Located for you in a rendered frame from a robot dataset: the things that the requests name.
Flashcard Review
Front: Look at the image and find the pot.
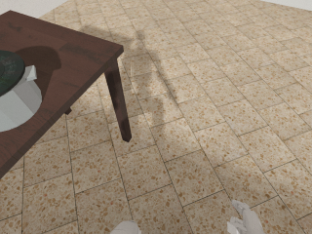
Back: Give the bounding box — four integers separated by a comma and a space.
0, 65, 42, 133

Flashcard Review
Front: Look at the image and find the lid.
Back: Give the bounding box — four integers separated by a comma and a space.
0, 50, 25, 97

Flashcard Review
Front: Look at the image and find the table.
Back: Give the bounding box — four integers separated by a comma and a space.
0, 10, 132, 179

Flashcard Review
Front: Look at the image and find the left robot thigh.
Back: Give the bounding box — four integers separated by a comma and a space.
110, 220, 141, 234

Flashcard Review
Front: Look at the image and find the robot right hand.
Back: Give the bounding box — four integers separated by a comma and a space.
227, 200, 263, 234

